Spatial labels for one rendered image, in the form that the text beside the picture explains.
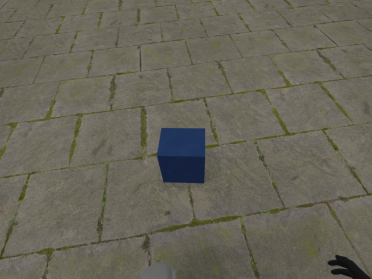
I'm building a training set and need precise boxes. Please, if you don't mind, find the carton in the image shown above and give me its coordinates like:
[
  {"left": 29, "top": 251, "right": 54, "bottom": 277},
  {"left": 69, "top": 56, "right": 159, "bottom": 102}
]
[{"left": 157, "top": 128, "right": 205, "bottom": 183}]

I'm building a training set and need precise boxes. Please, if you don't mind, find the robot left thigh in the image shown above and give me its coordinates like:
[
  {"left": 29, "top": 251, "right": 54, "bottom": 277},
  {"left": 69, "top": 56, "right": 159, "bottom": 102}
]
[{"left": 140, "top": 263, "right": 177, "bottom": 279}]

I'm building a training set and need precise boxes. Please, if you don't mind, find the robot right hand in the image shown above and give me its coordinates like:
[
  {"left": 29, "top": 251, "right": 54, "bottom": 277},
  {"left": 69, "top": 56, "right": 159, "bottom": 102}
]
[{"left": 328, "top": 255, "right": 371, "bottom": 279}]

